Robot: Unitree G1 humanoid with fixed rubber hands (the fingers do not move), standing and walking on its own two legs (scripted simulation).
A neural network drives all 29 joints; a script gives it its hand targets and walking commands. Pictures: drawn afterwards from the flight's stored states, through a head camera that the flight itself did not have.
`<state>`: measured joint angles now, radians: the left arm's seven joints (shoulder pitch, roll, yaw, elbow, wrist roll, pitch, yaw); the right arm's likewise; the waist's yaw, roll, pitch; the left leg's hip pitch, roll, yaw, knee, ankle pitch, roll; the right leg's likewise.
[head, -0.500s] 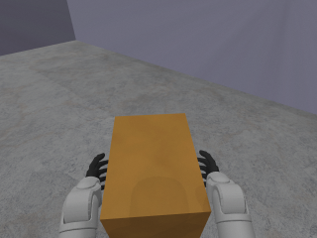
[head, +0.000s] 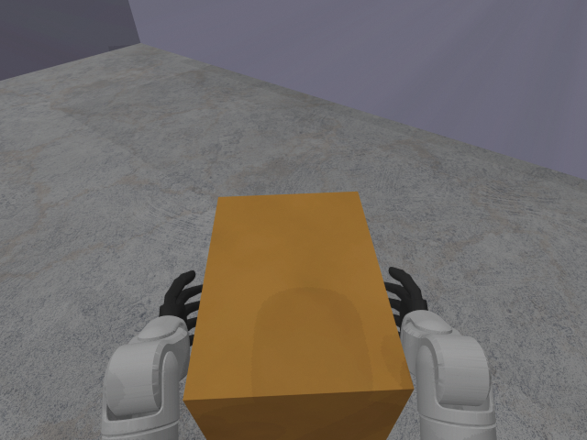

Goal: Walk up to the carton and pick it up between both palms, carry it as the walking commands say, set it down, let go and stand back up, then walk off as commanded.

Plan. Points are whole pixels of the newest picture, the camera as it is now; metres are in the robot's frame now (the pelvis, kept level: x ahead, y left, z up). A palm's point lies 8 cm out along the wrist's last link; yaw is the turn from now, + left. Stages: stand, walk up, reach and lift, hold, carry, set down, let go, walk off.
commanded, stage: carry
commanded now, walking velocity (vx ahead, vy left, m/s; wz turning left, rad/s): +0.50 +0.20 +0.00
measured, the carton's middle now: (294, 332) +0.29 +0.01 +0.02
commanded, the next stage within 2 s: none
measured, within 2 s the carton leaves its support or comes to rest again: neither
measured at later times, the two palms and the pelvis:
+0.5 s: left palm (180, 185) +0.59 +0.23 +0.07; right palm (328, 195) +0.55 -0.06 +0.07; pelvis +0.31 +0.11 -0.02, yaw -4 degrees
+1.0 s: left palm (162, 116) +0.93 +0.36 +0.06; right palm (269, 116) +0.91 +0.07 +0.06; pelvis +0.66 +0.23 -0.03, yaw -3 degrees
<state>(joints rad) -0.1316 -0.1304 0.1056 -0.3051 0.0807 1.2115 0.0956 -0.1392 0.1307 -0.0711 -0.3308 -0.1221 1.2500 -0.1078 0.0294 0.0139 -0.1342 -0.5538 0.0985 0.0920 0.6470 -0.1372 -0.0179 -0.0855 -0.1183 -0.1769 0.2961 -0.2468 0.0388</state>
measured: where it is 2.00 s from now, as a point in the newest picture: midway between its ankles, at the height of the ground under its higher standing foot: (221, 240)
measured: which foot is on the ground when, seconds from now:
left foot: up 0.00-0.10, down 0.12-0.58, up 0.60-0.94, down 0.96-1.00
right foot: down 0.00-0.14, up 0.16-0.50, down 0.52-0.98, up 1.00-1.00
